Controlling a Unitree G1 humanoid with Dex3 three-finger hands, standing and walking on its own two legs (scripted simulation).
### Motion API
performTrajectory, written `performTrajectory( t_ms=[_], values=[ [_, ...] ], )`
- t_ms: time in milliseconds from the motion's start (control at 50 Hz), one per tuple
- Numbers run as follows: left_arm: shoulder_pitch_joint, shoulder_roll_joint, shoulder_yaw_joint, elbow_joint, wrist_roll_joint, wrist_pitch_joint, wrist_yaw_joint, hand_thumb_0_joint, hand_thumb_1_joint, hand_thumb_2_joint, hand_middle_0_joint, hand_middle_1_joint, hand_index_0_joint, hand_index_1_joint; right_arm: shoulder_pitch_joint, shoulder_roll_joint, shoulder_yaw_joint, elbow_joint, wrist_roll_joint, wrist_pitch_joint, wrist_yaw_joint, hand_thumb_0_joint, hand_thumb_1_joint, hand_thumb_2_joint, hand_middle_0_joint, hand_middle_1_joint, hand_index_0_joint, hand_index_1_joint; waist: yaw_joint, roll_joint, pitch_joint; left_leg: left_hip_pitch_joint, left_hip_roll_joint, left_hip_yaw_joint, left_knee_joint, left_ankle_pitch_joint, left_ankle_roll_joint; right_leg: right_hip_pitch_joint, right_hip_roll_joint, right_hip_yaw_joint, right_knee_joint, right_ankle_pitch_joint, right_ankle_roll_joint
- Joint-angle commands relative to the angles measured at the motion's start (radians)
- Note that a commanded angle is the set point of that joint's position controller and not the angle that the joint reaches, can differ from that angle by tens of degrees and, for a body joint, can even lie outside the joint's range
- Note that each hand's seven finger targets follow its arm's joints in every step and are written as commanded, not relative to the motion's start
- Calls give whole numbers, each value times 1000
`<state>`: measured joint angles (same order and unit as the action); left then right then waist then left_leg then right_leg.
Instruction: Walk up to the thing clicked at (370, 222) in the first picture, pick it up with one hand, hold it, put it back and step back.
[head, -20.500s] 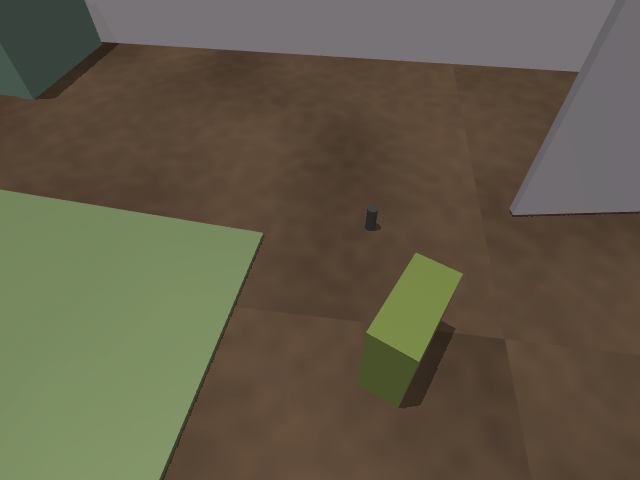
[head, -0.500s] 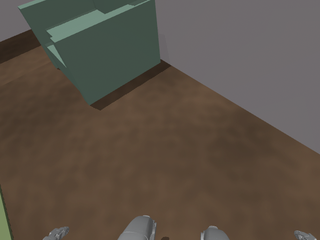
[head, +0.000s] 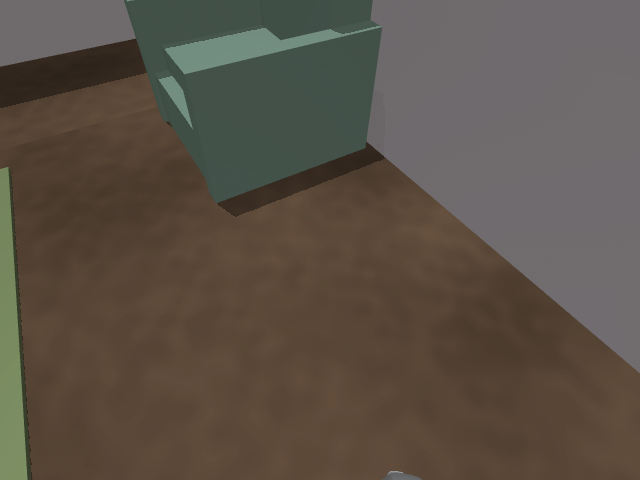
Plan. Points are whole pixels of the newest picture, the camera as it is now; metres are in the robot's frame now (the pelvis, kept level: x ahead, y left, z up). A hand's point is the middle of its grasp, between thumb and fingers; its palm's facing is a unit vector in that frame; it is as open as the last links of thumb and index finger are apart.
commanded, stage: walk up
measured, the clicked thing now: out of the picture -0.89 -0.05 -0.70
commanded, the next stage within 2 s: stand in 0.70 s
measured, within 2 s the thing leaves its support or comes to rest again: neither
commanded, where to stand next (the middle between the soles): +0.11 -0.02 m, yaw -3 degrees
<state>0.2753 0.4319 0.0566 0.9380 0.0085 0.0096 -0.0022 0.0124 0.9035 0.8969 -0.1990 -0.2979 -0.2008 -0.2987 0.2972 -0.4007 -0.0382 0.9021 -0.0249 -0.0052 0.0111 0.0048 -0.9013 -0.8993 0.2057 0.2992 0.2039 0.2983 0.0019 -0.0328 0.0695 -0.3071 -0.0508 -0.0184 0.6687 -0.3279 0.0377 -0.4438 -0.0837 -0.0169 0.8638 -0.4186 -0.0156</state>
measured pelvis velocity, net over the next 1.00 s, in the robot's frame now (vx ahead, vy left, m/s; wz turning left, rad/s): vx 0.01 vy -0.01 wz -0.01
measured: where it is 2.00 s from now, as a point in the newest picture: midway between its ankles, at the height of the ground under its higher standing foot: outside the picture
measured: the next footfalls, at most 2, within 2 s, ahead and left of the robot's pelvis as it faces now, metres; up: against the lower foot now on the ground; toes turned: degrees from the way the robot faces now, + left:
right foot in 0.06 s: +0.08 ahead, -0.14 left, +0.00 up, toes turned -3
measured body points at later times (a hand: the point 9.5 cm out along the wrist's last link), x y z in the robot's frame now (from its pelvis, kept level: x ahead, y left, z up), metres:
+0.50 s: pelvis +0.02 +0.00 +0.02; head +0.02 +0.01 +0.47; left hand +0.12 +0.30 -0.11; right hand +0.12 -0.30 -0.10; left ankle +0.03 +0.11 -0.72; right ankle +0.04 -0.14 -0.72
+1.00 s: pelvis +0.01 -0.01 +0.03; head +0.03 -0.01 +0.48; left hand +0.09 +0.29 -0.11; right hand +0.10 -0.31 -0.11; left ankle +0.03 +0.11 -0.72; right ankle +0.04 -0.14 -0.72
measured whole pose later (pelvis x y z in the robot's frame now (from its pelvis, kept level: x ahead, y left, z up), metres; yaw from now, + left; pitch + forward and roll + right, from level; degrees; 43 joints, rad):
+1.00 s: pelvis +0.01 -0.01 +0.03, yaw +0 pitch -3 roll +0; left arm 0.08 0.35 -0.02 1.15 0.00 -0.02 0.00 0.01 0.90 0.90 -0.20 -0.30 -0.20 -0.30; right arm 0.06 -0.34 0.00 1.16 0.00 -0.01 0.01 0.00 -0.90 -0.90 0.20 0.30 0.20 0.30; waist 0.01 0.00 0.07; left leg -0.11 0.00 -0.01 0.31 -0.16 0.00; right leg -0.14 -0.03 -0.04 0.32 -0.14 0.01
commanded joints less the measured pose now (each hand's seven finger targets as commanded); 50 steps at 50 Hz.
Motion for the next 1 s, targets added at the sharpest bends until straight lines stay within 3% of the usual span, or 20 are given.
performTrajectory(
  t_ms=[0, 20, 40, 60, 80, 100, 120, 160, 180, 200, 240, 280, 340, 460, 660, 680, 720, 840, 900, 980],
  values=[
    [-13, 167, 40, -57, 8, -42, 10, 0, 900, 900, -200, -300, -200, -300, -64, -269, -71, -85, 4, -30, -17, 0, -900, -900, 200, 300, 200, 300, 0, 181, -39, -41, 242, -272, -218, 82, 155, 124, 41, -13, -184, 6, -9],
    [6, 155, 36, -44, 9, -49, 13, 0, 900, 900, -200, -300, -200, -300, -79, -260, -65, -85, 10, -26, -17, 0, -900, -900, 200, 300, 200, 300, 20, 156, -56, -61, 231, -238, -168, 129, 142, 202, 57, -24, -290, 74, -17],
    [16, 158, 34, -36, 13, -59, 19, 0, 900, 900, -200, -300, -200, -300, -82, -220, -49, -82, 20, -25, -17, 0, -900, -900, 200, 300, 200, 300, 38, 111, -75, -69, 210, -210, -105, 201, 103, 274, 46, 12, -393, 148, -31],
    [33, 196, 41, -32, 20, -72, 25, 0, 900, 900, -200, -300, -200, -300, -73, -170, -32, -82, 29, -29, -19, 0, -900, -900, 200, 300, 200, 300, 44, 6, -116, -80, 164, -164, 3, 225, 58, 332, -62, 162, -459, 235, -57],
    [-5, 253, 47, -42, 24, -82, 26, 0, 900, 900, -200, -300, -200, -300, -75, -151, -28, -86, 34, -30, -17, 0, -900, -900, 200, 300, 200, 300, 19, -92, -105, -154, 54, -78, 88, 130, 8, 340, -187, 365, -498, 270, -130],
    [-69, 276, 47, -50, 15, -76, 17, 0, 900, 900, -200, -300, -200, -300, -59, -177, -36, -56, 29, -29, -27, 0, -900, -900, 200, 300, 200, 300, -3, -105, -89, -86, 43, -15, 69, -122, -4, 246, -270, 412, -469, 260, -213],
    [-115, 254, 36, -61, 12, -72, 11, 0, 900, 900, -200, -300, -200, -300, -32, -188, -43, -23, 21, -33, -29, 0, -900, -900, 200, 300, 200, 300, -32, -106, -76, 0, 60, -33, 21, -146, 5, 166, -266, 373, -437, 269, -217],
    [-129, 189, 11, -60, 2, -66, 7, 0, 900, 900, -200, -300, -200, -300, -56, -206, -45, 1, 23, -46, -23, 0, -900, -900, 200, 300, 200, 300, -33, -43, -77, 94, 87, -110, -122, 88, 28, 122, -126, 169, -390, 284, -101],
    [-123, 170, 4, -56, -2, -68, 8, 0, 900, 900, -200, -300, -200, -300, -83, -214, -48, 1, 22, -49, -19, 0, -900, -900, 200, 300, 200, 300, -20, -24, -99, 112, 123, -154, -149, 198, 45, 138, -79, 119, -355, 334, -65],
    [-113, 157, 0, -41, -3, -67, 6, 0, 900, 900, -200, -300, -200, -300, -114, -213, -44, -5, 20, -52, -18, 0, -900, -900, 200, 300, 200, 300, -3, -24, -103, 101, 150, -182, -175, 191, 57, 144, -43, 91, -347, 312, -44],
    [-99, 173, 3, -16, -1, -68, 4, 0, 900, 900, -200, -300, -200, -300, -149, -207, -33, 3, 25, -52, -15, 0, -900, -900, 200, 300, 200, 300, 10, -52, -102, 70, 147, -150, -150, 154, 55, 188, -46, 103, -412, 216, -47],
    [-152, 177, 2, -18, -1, -68, 5, 0, 900, 900, -200, -300, -200, -300, -134, -188, -23, 33, 23, -47, -14, 0, -900, -900, 200, 300, 200, 300, -8, -50, -86, 62, 115, -104, -172, 167, 28, 218, -82, 134, -429, 239, -59],
    [-155, 158, -9, 7, -9, -66, 7, 0, 900, 900, -200, -300, -200, -300, -178, -197, -22, 59, 20, -50, -16, 0, -900, -900, 200, 300, 200, 300, 5, 20, -93, 77, 141, -134, -225, 198, 29, 235, -58, 90, -414, 296, -50],
    [-185, 139, -19, 52, -12, -54, 2, 0, 900, 900, -200, -300, -200, -300, -244, -192, -8, 94, 17, -52, -15, 0, -900, -900, 200, 300, 200, 300, 23, 84, -81, 64, 174, -168, -348, 141, 21, 300, -28, 62, -455, 223, -21],
    [-227, 150, -19, 111, -5, -55, 0, 0, 900, 900, -200, -300, -200, -300, -254, -180, -6, 143, 19, -47, -14, 0, -900, -900, 200, 300, 200, 300, 9, 38, -112, 148, 155, -104, -354, 247, 1, 348, -51, 75, -528, 334, -8],
    [-250, 144, -25, 120, -7, -55, 3, 0, 900, 900, -200, -300, -200, -300, -282, -157, -4, 150, 26, -43, -15, 0, -900, -900, 200, 300, 200, 300, 0, 29, -80, 154, 172, -120, -373, 324, -10, 332, -58, 80, -539, 380, -11],
    [-247, 135, -27, 125, -10, -52, 5, 0, 900, 900, -200, -300, -200, -300, -272, -173, -6, 160, 25, -41, -17, 0, -900, -900, 200, 300, 200, 300, -1, 44, -98, 186, 175, -108, -378, 365, -16, 339, -54, 75, -547, 400, -8],
    [-243, 142, -28, 149, -6, -53, 10, 0, 900, 900, -200, -300, -200, -300, -290, -166, -8, 181, 24, -27, -14, 0, -900, -900, 200, 300, 200, 300, -3, 25, -116, 195, 172, -99, -401, 291, -19, 365, -59, 83, -583, 355, -5],
    [-238, 144, -28, 157, -5, -50, 8, 0, 900, 900, -200, -300, -200, -300, -286, -162, -5, 195, 22, -26, -13, 0, -900, -900, 200, 300, 200, 300, -4, 50, -99, 186, 164, -93, -419, 195, -25, 337, -56, 93, -606, 275, -1],
    [-245, 144, -29, 157, -3, -53, 11, 0, 900, 900, -200, -300, -200, -300, -286, -158, -6, 201, 18, -24, -10, 0, -900, -900, 200, 300, 200, 300, -2, 18, -119, 182, 171, -93, -412, 236, -19, 360, -64, 96, -606, 297, -5]
  ],
)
